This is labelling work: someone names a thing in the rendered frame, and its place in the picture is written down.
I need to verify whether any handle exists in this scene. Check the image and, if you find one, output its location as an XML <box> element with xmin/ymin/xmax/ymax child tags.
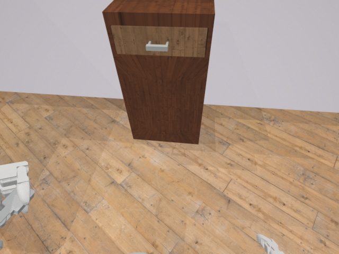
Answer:
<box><xmin>146</xmin><ymin>41</ymin><xmax>169</xmax><ymax>51</ymax></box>

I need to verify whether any cabinet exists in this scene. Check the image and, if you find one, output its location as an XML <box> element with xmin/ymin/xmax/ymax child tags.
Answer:
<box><xmin>102</xmin><ymin>0</ymin><xmax>215</xmax><ymax>144</ymax></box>

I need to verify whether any robot left hand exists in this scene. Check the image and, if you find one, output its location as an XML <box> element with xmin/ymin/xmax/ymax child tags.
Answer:
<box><xmin>0</xmin><ymin>161</ymin><xmax>34</xmax><ymax>228</ymax></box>

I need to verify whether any drawer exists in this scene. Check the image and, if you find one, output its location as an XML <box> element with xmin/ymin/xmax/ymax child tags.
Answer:
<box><xmin>111</xmin><ymin>25</ymin><xmax>208</xmax><ymax>57</ymax></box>

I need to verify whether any robot right hand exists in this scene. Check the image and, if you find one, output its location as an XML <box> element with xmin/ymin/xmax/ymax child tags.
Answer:
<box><xmin>256</xmin><ymin>234</ymin><xmax>284</xmax><ymax>254</ymax></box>

